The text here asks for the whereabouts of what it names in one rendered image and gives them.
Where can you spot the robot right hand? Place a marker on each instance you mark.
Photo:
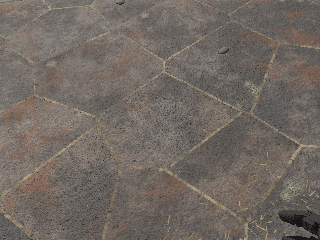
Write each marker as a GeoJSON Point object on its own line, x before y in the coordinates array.
{"type": "Point", "coordinates": [309, 220]}

